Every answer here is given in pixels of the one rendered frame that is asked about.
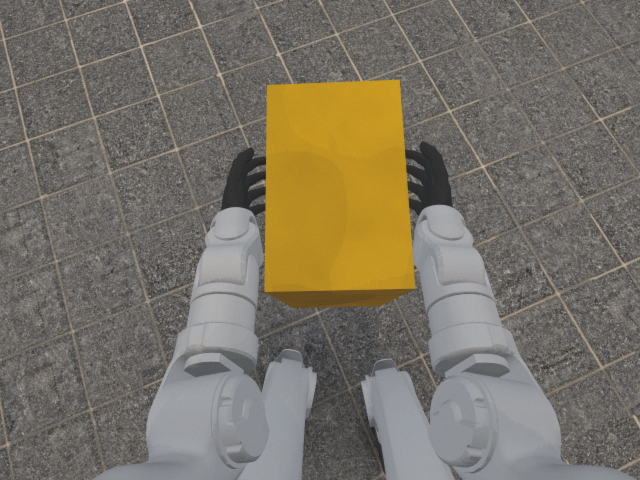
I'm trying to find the robot left upper arm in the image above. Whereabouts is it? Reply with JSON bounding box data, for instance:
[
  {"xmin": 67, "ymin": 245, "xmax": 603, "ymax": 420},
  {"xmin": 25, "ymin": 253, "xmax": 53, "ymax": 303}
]
[{"xmin": 92, "ymin": 371, "xmax": 269, "ymax": 480}]

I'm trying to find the left robot hand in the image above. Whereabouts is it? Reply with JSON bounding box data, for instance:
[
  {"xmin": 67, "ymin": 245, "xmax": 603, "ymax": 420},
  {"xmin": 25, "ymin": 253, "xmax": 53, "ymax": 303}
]
[{"xmin": 221, "ymin": 147, "xmax": 266, "ymax": 216}]

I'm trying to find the robot right upper arm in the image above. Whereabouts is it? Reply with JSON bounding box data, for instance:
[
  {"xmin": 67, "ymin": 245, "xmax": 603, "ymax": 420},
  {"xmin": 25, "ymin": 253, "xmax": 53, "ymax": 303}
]
[{"xmin": 428, "ymin": 372, "xmax": 636, "ymax": 480}]

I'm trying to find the right robot hand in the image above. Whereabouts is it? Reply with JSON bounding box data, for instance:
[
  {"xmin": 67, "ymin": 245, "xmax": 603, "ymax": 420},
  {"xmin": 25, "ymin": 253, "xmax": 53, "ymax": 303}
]
[{"xmin": 405, "ymin": 141, "xmax": 453, "ymax": 216}]

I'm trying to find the robot right thigh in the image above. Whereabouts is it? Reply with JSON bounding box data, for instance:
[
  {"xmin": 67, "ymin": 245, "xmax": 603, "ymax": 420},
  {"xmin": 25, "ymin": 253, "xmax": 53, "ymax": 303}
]
[{"xmin": 361, "ymin": 367, "xmax": 455, "ymax": 480}]

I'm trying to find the robot left forearm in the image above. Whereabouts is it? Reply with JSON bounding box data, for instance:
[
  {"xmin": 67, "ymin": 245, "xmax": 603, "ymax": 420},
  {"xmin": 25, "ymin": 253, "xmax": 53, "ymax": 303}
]
[{"xmin": 146, "ymin": 207, "xmax": 264, "ymax": 452}]

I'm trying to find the left robot shin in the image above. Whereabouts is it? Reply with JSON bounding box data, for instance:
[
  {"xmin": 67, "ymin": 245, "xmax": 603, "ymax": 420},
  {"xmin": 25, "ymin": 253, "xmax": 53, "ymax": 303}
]
[{"xmin": 261, "ymin": 349, "xmax": 305, "ymax": 394}]

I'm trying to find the carton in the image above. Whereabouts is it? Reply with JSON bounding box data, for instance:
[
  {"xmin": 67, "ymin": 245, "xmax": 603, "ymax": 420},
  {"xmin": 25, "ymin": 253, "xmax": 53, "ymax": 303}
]
[{"xmin": 264, "ymin": 80, "xmax": 415, "ymax": 308}]

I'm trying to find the robot right forearm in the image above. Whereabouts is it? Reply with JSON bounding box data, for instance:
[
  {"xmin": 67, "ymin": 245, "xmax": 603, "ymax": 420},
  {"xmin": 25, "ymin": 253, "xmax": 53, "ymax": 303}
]
[{"xmin": 412, "ymin": 205, "xmax": 544, "ymax": 394}]

